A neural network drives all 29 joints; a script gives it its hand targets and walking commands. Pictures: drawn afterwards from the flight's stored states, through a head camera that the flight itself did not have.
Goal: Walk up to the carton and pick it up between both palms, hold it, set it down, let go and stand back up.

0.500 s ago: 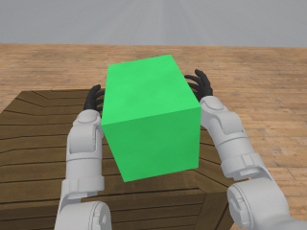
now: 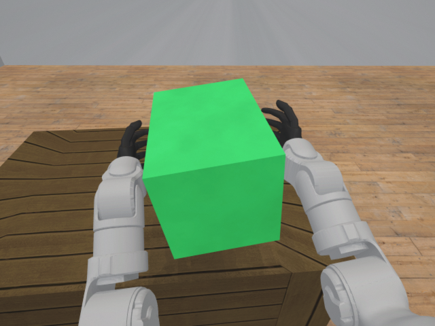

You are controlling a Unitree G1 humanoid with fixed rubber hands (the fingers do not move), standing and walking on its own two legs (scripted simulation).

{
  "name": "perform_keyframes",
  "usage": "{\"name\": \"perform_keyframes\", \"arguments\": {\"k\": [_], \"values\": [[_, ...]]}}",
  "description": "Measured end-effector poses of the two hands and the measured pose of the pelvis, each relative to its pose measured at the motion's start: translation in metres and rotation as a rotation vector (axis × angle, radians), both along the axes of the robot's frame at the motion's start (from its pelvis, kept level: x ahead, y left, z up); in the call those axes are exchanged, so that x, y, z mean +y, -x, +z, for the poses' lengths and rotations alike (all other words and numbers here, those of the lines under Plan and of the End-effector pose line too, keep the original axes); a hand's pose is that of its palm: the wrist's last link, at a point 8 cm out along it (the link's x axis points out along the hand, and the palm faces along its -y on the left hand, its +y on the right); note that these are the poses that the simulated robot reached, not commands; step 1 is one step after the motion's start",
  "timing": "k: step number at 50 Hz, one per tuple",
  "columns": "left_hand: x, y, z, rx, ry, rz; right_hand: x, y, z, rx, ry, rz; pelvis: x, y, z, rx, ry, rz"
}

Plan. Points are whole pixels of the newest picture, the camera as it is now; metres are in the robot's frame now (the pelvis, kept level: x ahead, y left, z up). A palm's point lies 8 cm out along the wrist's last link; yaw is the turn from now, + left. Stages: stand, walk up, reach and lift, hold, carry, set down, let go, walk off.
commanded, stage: hold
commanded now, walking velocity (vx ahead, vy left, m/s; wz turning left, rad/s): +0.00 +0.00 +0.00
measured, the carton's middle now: (211, 160) +0.39 +0.00 +0.17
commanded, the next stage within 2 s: none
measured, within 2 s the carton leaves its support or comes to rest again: neither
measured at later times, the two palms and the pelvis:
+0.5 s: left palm (128, 162) +0.35 +0.15 +0.20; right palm (286, 140) +0.36 -0.13 +0.23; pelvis +0.00 +0.00 +0.00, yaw +0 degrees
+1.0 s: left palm (129, 162) +0.35 +0.15 +0.20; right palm (287, 142) +0.36 -0.13 +0.22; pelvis +0.00 +0.00 +0.00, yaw +0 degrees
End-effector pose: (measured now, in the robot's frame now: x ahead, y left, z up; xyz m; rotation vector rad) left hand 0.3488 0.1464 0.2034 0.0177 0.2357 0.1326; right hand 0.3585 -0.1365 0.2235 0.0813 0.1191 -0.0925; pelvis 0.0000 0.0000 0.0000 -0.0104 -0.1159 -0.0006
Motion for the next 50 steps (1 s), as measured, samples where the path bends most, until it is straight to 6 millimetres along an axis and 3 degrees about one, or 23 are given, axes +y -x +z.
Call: {"name": "perform_keyframes", "arguments": {"k": [50], "values": [[0.0020, -0.0031, -0.0007, 0.000, -0.001, 0.002, 0.0022, -0.0037, 0.0002, 0.003, 0.004, 0.001, 0.0016, -0.0036, 0.0000, 0.006, 0.002, 0.004]]}}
